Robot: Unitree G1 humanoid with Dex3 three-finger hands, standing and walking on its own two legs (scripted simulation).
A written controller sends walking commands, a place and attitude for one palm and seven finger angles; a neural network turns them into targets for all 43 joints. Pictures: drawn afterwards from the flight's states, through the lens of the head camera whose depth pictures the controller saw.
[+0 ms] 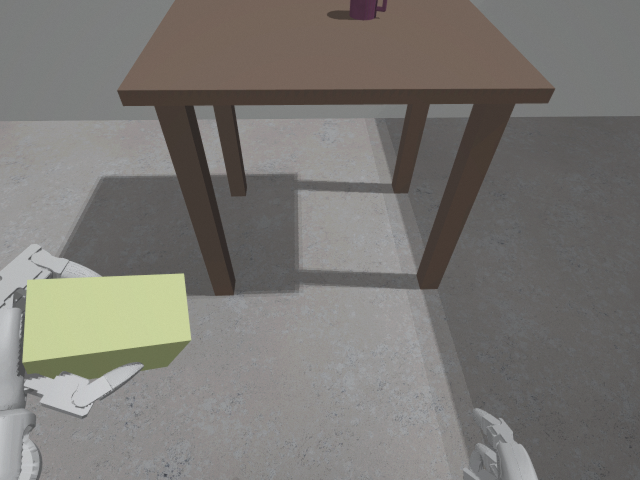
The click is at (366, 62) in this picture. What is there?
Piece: table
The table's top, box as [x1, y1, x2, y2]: [117, 0, 554, 105]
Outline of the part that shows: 117,91 123,105 531,103 548,102 554,88 469,0 387,0 386,10 384,12 377,11 376,16 371,20 357,20 351,18 348,14 349,0 175,0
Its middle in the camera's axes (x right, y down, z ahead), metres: +0.03 -0.59 +1.11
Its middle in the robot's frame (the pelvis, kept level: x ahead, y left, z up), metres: +1.23 +0.05 +0.06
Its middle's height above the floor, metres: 0.83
